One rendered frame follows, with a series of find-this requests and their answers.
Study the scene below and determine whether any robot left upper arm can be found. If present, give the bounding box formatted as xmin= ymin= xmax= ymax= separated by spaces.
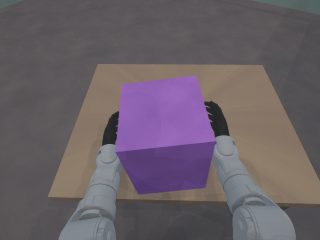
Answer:
xmin=59 ymin=216 xmax=116 ymax=240

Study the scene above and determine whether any robot left forearm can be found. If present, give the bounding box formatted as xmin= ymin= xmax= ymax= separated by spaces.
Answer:
xmin=58 ymin=144 xmax=123 ymax=240

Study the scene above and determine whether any robot right upper arm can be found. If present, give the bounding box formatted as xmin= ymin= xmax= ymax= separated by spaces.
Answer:
xmin=232 ymin=205 xmax=296 ymax=240

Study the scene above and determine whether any robot right forearm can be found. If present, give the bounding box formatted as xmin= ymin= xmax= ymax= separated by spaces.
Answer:
xmin=211 ymin=135 xmax=296 ymax=240

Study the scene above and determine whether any carton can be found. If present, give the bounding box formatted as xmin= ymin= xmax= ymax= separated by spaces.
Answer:
xmin=115 ymin=75 xmax=216 ymax=195

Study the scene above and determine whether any robot left hand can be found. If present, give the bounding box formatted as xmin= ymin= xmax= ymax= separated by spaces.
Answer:
xmin=102 ymin=111 xmax=119 ymax=146

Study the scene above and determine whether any table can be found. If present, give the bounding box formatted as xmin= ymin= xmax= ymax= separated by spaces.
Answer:
xmin=48 ymin=64 xmax=320 ymax=211

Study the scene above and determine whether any robot right hand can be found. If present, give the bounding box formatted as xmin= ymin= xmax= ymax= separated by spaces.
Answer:
xmin=204 ymin=101 xmax=230 ymax=137

